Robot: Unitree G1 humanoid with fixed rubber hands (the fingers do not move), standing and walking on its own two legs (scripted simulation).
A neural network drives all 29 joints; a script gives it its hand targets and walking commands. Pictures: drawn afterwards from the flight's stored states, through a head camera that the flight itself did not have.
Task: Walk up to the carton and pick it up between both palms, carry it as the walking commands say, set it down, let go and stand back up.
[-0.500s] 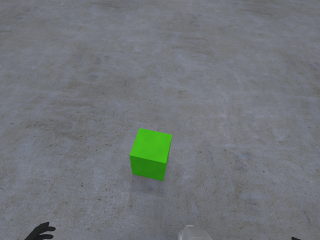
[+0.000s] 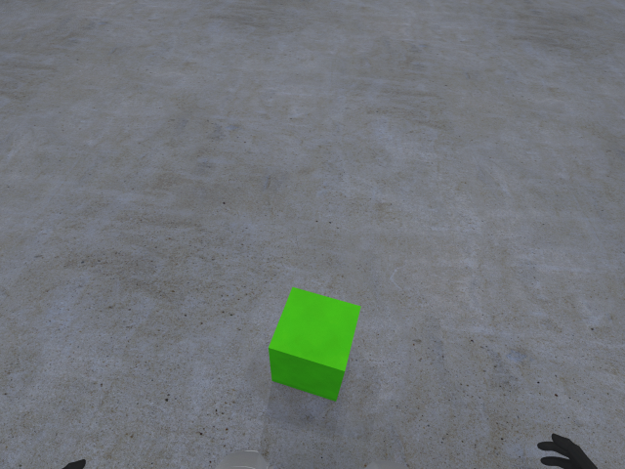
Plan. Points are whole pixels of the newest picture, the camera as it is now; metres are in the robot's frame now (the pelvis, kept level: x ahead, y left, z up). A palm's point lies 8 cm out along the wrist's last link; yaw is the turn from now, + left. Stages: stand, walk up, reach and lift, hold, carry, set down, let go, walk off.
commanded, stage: walk up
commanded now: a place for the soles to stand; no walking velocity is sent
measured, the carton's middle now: (314, 345) +0.55 +0.00 -0.62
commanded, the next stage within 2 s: none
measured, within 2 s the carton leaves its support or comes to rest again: neither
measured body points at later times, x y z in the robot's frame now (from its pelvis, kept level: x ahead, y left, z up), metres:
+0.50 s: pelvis +0.05 -0.01 +0.01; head +0.05 -0.01 +0.46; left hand +0.19 +0.31 -0.08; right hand +0.17 -0.33 -0.09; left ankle +0.07 +0.12 -0.71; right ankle +0.05 -0.13 -0.71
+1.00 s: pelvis +0.04 +0.02 +0.03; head +0.05 +0.01 +0.48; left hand +0.14 +0.34 -0.08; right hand +0.15 -0.33 -0.08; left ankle +0.06 +0.13 -0.69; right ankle +0.05 -0.13 -0.71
